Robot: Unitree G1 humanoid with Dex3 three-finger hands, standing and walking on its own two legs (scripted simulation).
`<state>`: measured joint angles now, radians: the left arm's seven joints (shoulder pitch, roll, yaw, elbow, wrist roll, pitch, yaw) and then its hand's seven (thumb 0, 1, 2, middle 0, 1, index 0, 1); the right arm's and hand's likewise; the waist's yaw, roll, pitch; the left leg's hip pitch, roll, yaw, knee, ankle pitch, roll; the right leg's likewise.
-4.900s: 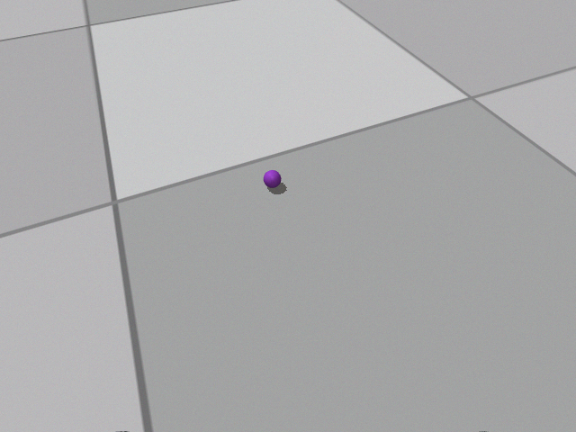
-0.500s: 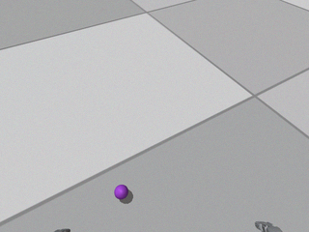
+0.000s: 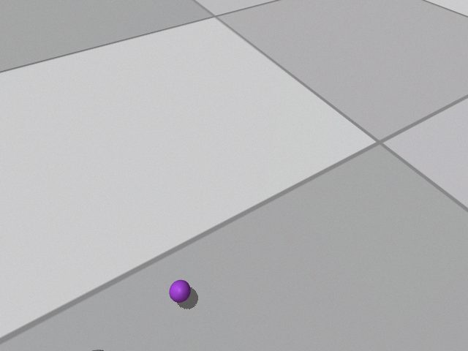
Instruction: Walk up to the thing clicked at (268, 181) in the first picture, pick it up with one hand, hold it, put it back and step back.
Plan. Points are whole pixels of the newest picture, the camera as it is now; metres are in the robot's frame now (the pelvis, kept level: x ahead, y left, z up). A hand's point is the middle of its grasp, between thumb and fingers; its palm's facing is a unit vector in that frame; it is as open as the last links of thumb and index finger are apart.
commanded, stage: walk up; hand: left
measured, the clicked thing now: (180, 291) +0.42 +0.25 -0.74
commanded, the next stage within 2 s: stand in 0.20 s
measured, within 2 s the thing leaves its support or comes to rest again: neither
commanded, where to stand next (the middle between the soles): +0.04 +0.01 m, yaw +0 degrees
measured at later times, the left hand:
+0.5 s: hand out of the picture +0.08 +0.25 -0.16, palm faces -0.02 -0.94 -0.33, open 7.4 cm
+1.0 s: hand out of the picture +0.10 +0.25 -0.16, palm faces -0.02 -0.94 -0.35, open 7.4 cm
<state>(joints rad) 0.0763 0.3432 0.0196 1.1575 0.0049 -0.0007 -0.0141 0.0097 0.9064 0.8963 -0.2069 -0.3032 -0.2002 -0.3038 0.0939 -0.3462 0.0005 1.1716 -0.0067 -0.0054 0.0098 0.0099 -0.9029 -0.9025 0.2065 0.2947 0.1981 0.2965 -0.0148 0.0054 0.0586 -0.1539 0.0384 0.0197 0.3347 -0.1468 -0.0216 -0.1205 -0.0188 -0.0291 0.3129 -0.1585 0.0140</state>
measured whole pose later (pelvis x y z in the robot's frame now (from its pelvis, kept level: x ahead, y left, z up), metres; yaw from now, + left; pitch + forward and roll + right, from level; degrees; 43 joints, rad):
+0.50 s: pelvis +0.01 +0.00 +0.00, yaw +0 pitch -2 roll +0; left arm 0.11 0.35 0.01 1.14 0.01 -0.01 -0.01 0.01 0.91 0.90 -0.21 -0.30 -0.20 -0.30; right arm 0.09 -0.35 0.00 1.15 -0.01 -0.01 0.01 0.01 -0.90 -0.90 0.21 0.29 0.20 0.30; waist 0.00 0.00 0.05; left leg -0.13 0.03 0.02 0.32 -0.16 -0.02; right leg -0.11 -0.03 -0.03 0.32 -0.18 0.02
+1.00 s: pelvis +0.02 +0.00 +0.00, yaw +0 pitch -2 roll +0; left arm 0.10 0.35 0.00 1.13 0.01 -0.01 0.00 0.01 0.91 0.90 -0.21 -0.30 -0.20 -0.30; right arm 0.10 -0.35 0.00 1.14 -0.01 0.00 0.01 0.01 -0.90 -0.90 0.21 0.29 0.20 0.30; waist -0.01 0.00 0.05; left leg -0.11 0.04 0.02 0.31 -0.17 -0.03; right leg -0.08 -0.02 -0.03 0.31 -0.19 0.01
